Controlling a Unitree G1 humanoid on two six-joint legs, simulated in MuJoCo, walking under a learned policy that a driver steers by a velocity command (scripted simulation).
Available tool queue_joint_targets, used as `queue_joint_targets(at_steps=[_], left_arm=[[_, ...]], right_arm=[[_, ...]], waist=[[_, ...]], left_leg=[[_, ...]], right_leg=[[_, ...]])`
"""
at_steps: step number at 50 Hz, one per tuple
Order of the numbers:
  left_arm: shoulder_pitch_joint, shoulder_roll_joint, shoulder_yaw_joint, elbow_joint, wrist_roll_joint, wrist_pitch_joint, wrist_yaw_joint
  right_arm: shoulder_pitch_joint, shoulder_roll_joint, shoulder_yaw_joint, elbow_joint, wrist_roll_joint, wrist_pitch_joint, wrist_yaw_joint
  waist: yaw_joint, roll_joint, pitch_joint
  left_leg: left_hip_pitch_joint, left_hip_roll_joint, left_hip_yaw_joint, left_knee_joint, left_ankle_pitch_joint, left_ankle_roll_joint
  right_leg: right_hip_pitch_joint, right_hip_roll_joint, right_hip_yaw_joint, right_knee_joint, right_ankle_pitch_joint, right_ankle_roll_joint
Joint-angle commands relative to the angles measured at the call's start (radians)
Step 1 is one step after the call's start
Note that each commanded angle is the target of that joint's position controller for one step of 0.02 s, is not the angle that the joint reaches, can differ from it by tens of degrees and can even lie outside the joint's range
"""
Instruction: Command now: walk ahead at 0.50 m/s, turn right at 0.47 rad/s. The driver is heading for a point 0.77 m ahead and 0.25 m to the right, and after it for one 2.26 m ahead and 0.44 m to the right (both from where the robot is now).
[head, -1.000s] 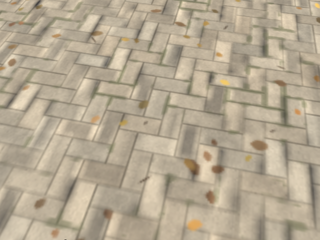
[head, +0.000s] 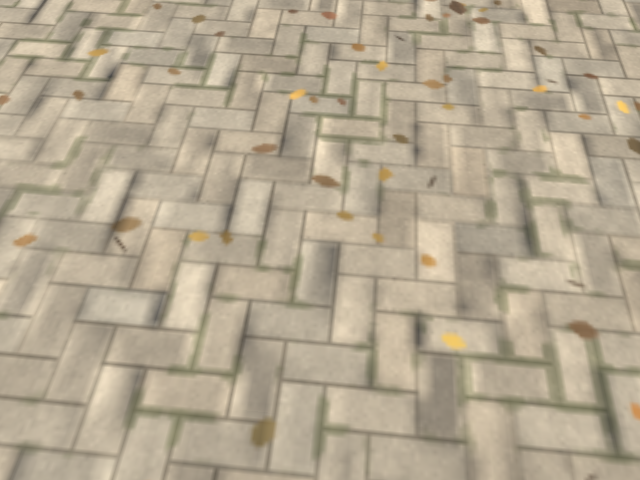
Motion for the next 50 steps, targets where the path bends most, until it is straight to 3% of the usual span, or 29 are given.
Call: queue_joint_targets(at_steps=[1, 4, 5, 6, 7, 8, 9, 10, 11, 13, 15, 18, 22, 28, 30, 32, 33, 34, 35, 36, 37, 38, 40, 41, 44, 50], left_arm=[[-0.116, 0.032, -0.002, -0.097, 0.004, -0.015, -0.004], [-0.015, 0.064, 0.016, -0.079, 0.008, -0.014, 0.003], [0.071, 0.084, 0.028, -0.056, 0.009, -0.016, 0.005], [0.196, 0.113, 0.045, -0.019, 0.016, -0.023, 0.009], [0.331, 0.194, 0.075, 0.008, 0.030, -0.026, 0.022], [0.287, 0.293, 0.101, -0.021, 0.014, -0.014, 0.028], [0.302, 0.286, 0.098, -0.023, -0.005, 0.002, 0.032], [0.241, 0.242, 0.086, -0.020, -0.009, 0.002, 0.041], [0.199, 0.184, 0.073, -0.019, -0.013, -0.004, 0.042], [0.144, 0.142, 0.056, -0.028, -0.021, -0.024, 0.050], [0.170, 0.158, 0.056, -0.024, -0.029, -0.045, 0.048], [0.227, 0.196, 0.064, -0.022, -0.028, -0.051, 0.043], [0.314, 0.198, 0.064, -0.023, -0.027, -0.044, 0.041], [0.390, 0.214, 0.065, -0.032, -0.010, -0.036, 0.054], [0.358, 0.232, 0.069, -0.047, -0.007, -0.037, 0.062], [0.291, 0.257, 0.074, -0.070, -0.007, -0.045, 0.056], [0.269, 0.252, 0.072, -0.076, -0.017, -0.053, 0.045], [0.283, 0.167, 0.049, -0.114, -0.028, -0.062, 0.038], [0.413, 0.109, 0.039, -0.139, -0.053, -0.056, 0.040], [0.396, 0.191, 0.046, -0.106, -0.013, -0.037, 0.049], [0.323, 0.195, 0.049, -0.106, -0.004, -0.031, 0.040], [0.282, 0.174, 0.045, -0.113, -0.003, -0.027, 0.032], [0.267, 0.158, 0.043, -0.121, 0.011, -0.005, 0.012], [0.263, 0.150, 0.041, -0.129, 0.011, 0.005, 0.005], [0.179, 0.135, 0.034, -0.171, 0.011, 0.019, -0.012], [-0.022, 0.101, 0.011, -0.249, 0.007, 0.011, -0.037]], right_arm=[[0.065, -0.137, -0.023, -0.019, -0.002, -0.001, -0.016], [0.038, -0.176, -0.034, -0.027, -0.009, 0.015, -0.028], [0.026, -0.190, -0.039, -0.035, -0.012, 0.025, -0.027], [0.013, -0.201, -0.042, -0.048, -0.008, 0.033, -0.022], [-0.007, -0.191, -0.040, -0.082, -0.001, 0.032, -0.015], [0.011, -0.098, -0.028, -0.159, 0.016, 0.021, 0.010], [-0.104, -0.172, -0.038, -0.190, 0.005, 0.007, 0.017], [-0.163, -0.154, -0.030, -0.214, 0.014, -0.007, 0.022], [-0.147, -0.154, -0.030, -0.206, 0.015, -0.013, 0.019], [-0.126, -0.139, -0.029, -0.204, -0.023, 0.022, 0.017], [-0.119, -0.125, -0.028, -0.216, -0.035, 0.057, 0.025], [-0.226, -0.124, -0.024, -0.266, -0.032, 0.076, 0.031], [-0.383, -0.133, -0.019, -0.328, -0.025, 0.078, 0.036], [-0.539, -0.144, -0.003, -0.407, -0.013, 0.060, 0.044], [-0.496, -0.165, -0.005, -0.411, -0.009, 0.050, 0.042], [-0.307, -0.211, -0.024, -0.359, -0.006, 0.038, 0.026], [-0.161, -0.242, -0.037, -0.326, -0.012, 0.024, 0.013], [0.001, -0.320, -0.053, -0.324, -0.037, 0.020, -0.006], [-0.048, -0.388, -0.068, -0.333, -0.049, 0.034, -0.003], [-0.114, -0.297, -0.058, -0.345, -0.028, 0.047, 0.003], [-0.178, -0.206, -0.036, -0.356, -0.018, 0.049, 0.006], [-0.203, -0.170, -0.025, -0.349, -0.020, 0.047, 0.010], [-0.181, -0.164, -0.021, -0.322, -0.015, 0.035, 0.007], [-0.162, -0.169, -0.023, -0.310, -0.009, 0.024, 0.011], [-0.127, -0.182, -0.031, -0.290, 0.001, 0.003, 0.020], [-0.084, -0.196, -0.038, -0.259, -0.001, 0.007, 0.021]], waist=[[-0.006, 0.097, 0.058], [0.054, 0.142, -0.015], [0.090, 0.147, -0.064], [0.146, 0.127, -0.131], [0.211, 0.043, -0.218], [0.129, -0.235, -0.297], [0.161, -0.040, -0.285], [0.130, 0.004, -0.159], [0.080, 0.084, -0.071], [0.014, 0.086, -0.040], [-0.002, 0.059, -0.049], [0.022, 0.023, -0.024], [0.085, -0.012, -0.015], [0.138, -0.036, -0.008], [0.101, -0.050, -0.013], [0.012, -0.046, -0.089], [-0.067, 0.004, -0.170], [-0.113, 0.114, -0.332], [-0.010, 0.357, -0.396], [0.013, 0.199, -0.282], [0.016, 0.091, -0.145], [0.023, 0.057, -0.078], [0.041, 0.132, -0.045], [0.045, 0.146, -0.050], [0.044, 0.134, -0.041], [0.012, 0.123, 0.004]], left_leg=[[0.007, 0.301, -0.042, 0.002, 0.685, 0.054], [0.074, 0.322, 0.005, 0.213, 1.085, 0.047], [0.069, 0.326, 0.011, 0.357, 1.122, 0.049], [-0.003, 0.318, 0.021, 0.560, 1.023, 0.037], [-0.214, 0.288, 0.027, 0.865, 0.708, 0.009], [-0.682, 0.033, -0.032, 1.272, -0.227, -0.057], [-0.818, 0.052, -0.246, 1.320, -0.189, -0.045], [-0.863, 0.115, -0.269, 1.259, -0.095, -0.037], [-0.804, 0.153, -0.263, 1.142, -0.041, -0.039], [-0.676, 0.182, -0.268, 1.019, -0.029, -0.067], [-0.646, 0.181, -0.251, 0.950, -0.029, -0.093], [-0.702, 0.182, -0.226, 0.821, 0.073, -0.121], [-0.770, 0.160, -0.225, 0.646, 0.215, -0.127], [-0.770, 0.099, -0.229, 0.454, 0.236, -0.097], [-0.656, 0.081, -0.244, 0.374, 0.201, -0.073], [-0.365, 0.027, -0.225, 0.311, 0.136, -0.037], [-0.150, 0.071, -0.254, 0.254, 0.171, -0.008], [0.090, 0.321, -0.498, 0.238, -0.026, 0.038], [0.229, 0.538, -0.966, 0.105, -0.051, 0.147], [0.108, 0.509, -0.974, 0.095, -0.178, 0.152], [-0.034, 0.455, -0.793, 0.076, -0.161, 0.131], [-0.127, 0.400, -0.645, 0.050, -0.044, 0.108], [-0.210, 0.335, -0.465, 0.015, 0.124, 0.077], [-0.219, 0.331, -0.420, 0.007, 0.202, 0.080], [-0.197, 0.342, -0.321, -0.030, 0.300, 0.098], [-0.172, 0.301, -0.122, -0.047, 0.368, 0.075]], right_leg=[[0.015, 0.041, -0.072, -0.087, -0.035, -0.034], [0.156, 0.127, -0.120, -0.105, -0.187, -0.099], [0.246, 0.159, -0.124, -0.127, -0.228, -0.126], [0.416, 0.180, -0.102, -0.205, -0.211, -0.157], [0.650, 0.038, 0.107, -0.266, -0.285, -0.218], [0.949, -0.258, 0.697, -0.374, -0.249, -0.389], [0.933, -0.259, 0.747, -0.448, -0.222, -0.396], [0.826, -0.245, 0.606, -0.462, -0.179, -0.357], [0.678, -0.203, 0.511, -0.486, -0.062, -0.304], [0.525, -0.105, 0.373, -0.500, 0.098, -0.249], [0.486, -0.066, 0.325, -0.504, 0.187, -0.243], [0.468, -0.032, 0.308, -0.525, 0.185, -0.219], [0.549, -0.013, 0.331, -0.508, 0.194, -0.171], [0.686, -0.038, 0.397, -0.424, 0.293, -0.161], [0.672, -0.048, 0.420, -0.383, 0.334, -0.132], [0.594, -0.012, 0.405, -0.228, 0.501, -0.085], [0.515, 0.049, 0.360, -0.033, 0.451, -0.061], [0.377, 0.113, 0.288, 0.253, 0.112, -0.042], [0.087, 0.253, 0.193, 0.481, -0.576, -0.019], [0.009, 0.148, 0.193, 0.571, -0.499, -0.027], [0.011, 0.110, 0.176, 0.549, -0.399, -0.020], [0.029, 0.079, 0.164, 0.505, -0.348, -0.010], [0.069, 0.045, 0.145, 0.461, -0.321, 0.006], [0.073, 0.044, 0.135, 0.458, -0.311, 0.010], [-0.008, 0.022, 0.126, 0.430, -0.243, 0.021], [-0.029, 0.009, 0.056, 0.136, -0.032, 0.034]])
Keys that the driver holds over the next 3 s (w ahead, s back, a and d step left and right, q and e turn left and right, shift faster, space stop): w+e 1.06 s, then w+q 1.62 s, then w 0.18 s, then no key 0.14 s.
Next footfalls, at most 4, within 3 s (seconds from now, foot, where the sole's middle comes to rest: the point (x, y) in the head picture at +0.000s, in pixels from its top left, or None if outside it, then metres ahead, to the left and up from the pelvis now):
0.14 right None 0.23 -0.08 -0.78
0.66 left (326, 425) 0.59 -0.01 -0.78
1.18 right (479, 385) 0.67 -0.35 -0.78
1.74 left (457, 263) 1.01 -0.36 -0.78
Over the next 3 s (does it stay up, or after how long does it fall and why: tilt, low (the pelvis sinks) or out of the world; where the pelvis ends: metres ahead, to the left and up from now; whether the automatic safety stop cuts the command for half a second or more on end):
stays up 1.47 -0.42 0.01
